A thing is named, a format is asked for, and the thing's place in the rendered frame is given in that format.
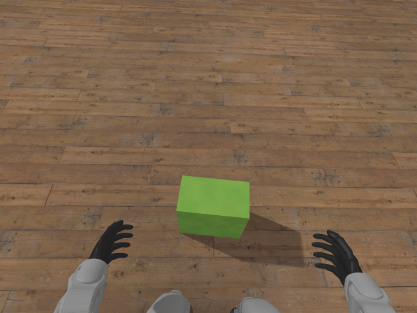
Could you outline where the left robot forearm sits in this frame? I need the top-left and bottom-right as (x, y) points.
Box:
(54, 259), (108, 313)

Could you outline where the right robot hand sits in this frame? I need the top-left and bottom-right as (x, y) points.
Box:
(311, 230), (363, 286)

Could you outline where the right robot thigh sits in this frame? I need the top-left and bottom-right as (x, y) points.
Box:
(234, 299), (281, 313)

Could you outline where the left robot thigh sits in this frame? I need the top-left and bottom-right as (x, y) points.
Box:
(147, 293), (190, 313)

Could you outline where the carton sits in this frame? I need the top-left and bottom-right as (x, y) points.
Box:
(176, 175), (250, 239)

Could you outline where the robot thigh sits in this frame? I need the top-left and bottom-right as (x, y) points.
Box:
(147, 293), (190, 313)
(234, 299), (281, 313)

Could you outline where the right robot forearm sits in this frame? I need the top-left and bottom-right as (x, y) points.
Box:
(344, 273), (397, 313)

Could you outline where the left robot hand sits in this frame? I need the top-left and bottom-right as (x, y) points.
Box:
(89, 220), (133, 265)

